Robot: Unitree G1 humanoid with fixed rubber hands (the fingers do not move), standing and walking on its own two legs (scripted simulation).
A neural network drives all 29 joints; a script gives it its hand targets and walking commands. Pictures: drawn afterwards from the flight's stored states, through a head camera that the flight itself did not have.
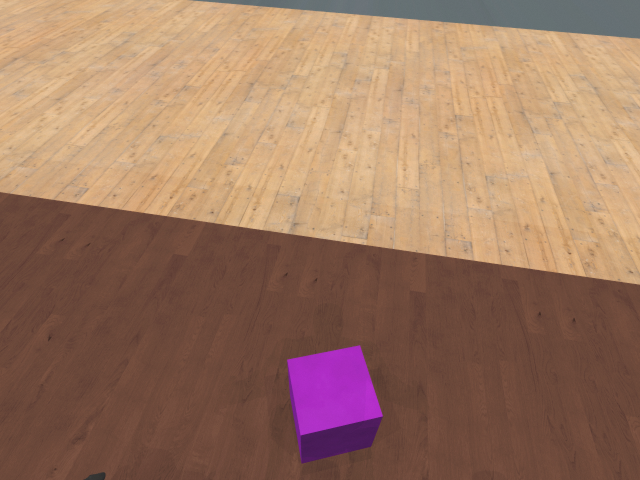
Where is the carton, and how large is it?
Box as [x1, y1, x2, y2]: [287, 345, 382, 462]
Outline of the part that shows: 359,345 287,360 290,398 301,462 310,461 371,445 382,415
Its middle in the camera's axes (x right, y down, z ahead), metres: +0.03 +0.47 +1.11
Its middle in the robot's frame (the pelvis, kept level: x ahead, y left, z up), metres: +0.48 -0.03 -0.66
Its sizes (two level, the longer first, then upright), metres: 0.210 0.200 0.250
